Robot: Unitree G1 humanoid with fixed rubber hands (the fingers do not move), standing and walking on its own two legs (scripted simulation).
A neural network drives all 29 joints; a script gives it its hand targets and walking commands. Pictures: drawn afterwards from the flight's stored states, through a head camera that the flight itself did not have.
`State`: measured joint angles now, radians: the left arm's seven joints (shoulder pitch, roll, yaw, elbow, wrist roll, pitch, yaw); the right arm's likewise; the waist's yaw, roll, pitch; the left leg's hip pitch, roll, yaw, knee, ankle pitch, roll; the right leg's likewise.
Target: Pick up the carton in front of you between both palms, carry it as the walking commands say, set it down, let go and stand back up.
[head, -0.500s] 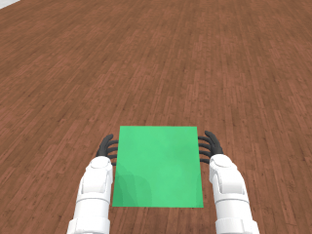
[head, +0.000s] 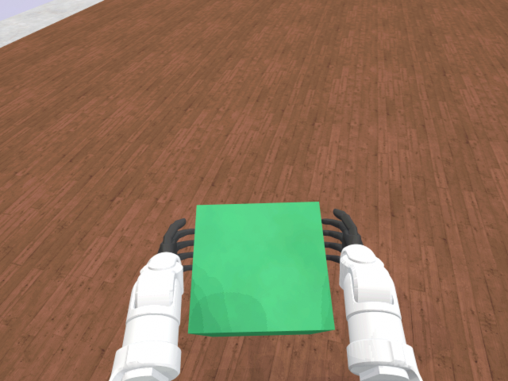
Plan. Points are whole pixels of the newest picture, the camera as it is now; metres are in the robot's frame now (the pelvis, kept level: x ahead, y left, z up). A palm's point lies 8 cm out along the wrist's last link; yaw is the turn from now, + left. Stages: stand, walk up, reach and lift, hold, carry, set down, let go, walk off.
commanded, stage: hold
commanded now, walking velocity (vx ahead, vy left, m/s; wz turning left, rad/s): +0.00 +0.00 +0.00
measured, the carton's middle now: (259, 276) +0.32 +0.00 -0.06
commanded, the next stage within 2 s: set down in 0.10 s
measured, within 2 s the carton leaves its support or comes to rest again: neither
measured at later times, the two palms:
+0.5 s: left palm (181, 256) +0.34 +0.14 -0.02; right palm (338, 249) +0.34 -0.15 -0.01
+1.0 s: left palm (200, 282) +0.40 +0.15 -0.22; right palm (321, 285) +0.37 -0.14 -0.20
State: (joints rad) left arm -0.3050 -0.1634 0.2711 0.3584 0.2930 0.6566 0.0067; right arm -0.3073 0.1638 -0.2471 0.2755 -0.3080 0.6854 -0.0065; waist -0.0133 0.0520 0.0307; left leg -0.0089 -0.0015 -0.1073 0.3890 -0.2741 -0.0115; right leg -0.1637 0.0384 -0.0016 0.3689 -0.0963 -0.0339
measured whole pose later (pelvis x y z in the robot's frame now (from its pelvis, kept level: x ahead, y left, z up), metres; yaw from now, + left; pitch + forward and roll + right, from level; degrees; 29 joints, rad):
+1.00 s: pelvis -0.04 +0.03 -0.13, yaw +3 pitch +39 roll +1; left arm -0.78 -0.07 0.38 0.65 0.21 0.22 0.09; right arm -0.74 0.20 -0.55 0.46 -0.29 0.22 -0.05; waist -0.09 0.05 -0.15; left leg -1.43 -0.13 -0.09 1.23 -0.49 -0.01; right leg -1.54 0.04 0.11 1.12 -0.27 0.05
